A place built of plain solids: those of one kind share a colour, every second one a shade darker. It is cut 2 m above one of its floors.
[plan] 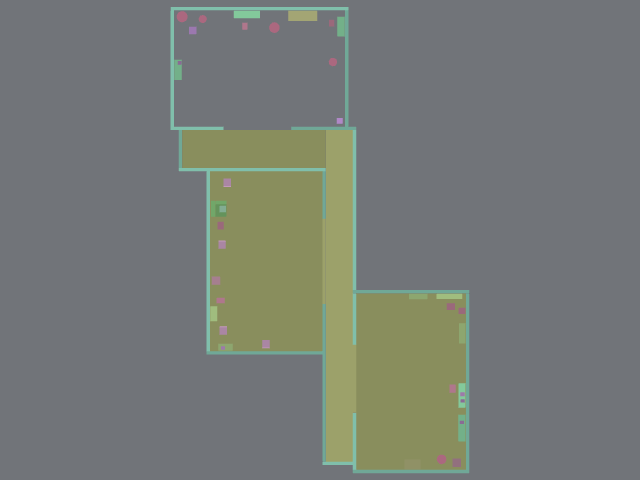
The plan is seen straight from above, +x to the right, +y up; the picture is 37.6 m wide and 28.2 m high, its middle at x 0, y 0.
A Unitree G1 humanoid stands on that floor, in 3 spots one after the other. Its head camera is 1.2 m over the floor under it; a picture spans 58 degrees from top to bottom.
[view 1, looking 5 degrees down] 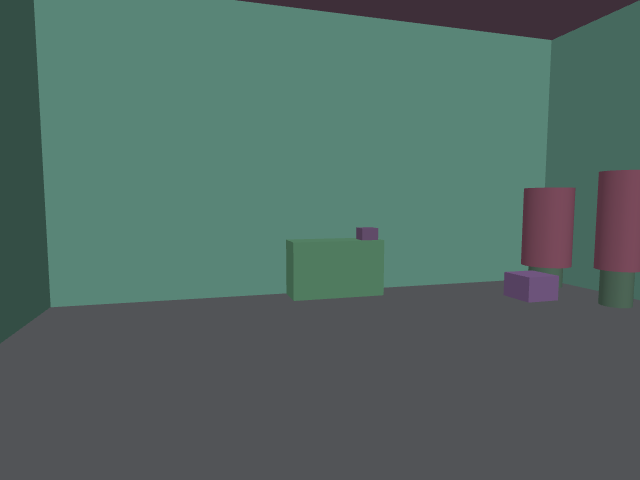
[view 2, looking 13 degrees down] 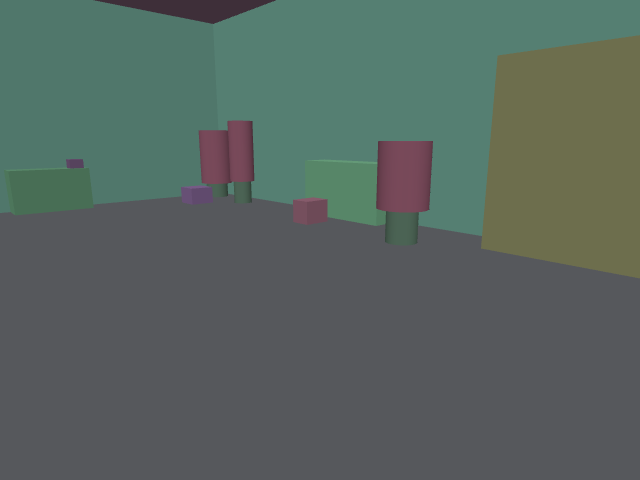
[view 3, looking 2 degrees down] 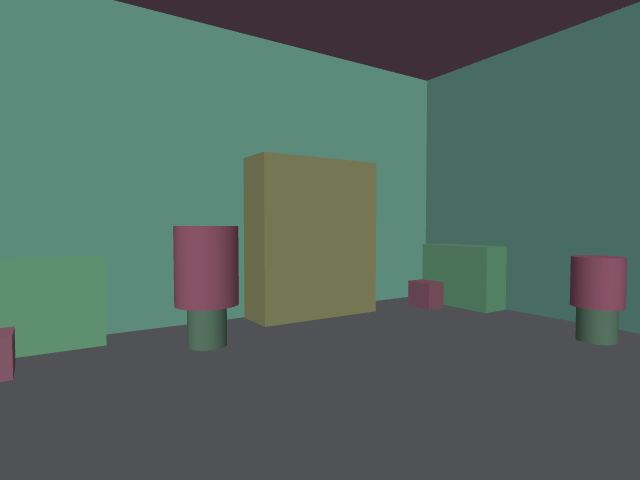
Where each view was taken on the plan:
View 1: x -3.05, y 8.28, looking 164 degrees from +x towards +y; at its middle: sideboard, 5.56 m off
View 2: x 0.38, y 8.28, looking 137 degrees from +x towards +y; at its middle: ground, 5.33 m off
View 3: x -4.07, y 8.28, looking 57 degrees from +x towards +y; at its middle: wardrobe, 5.48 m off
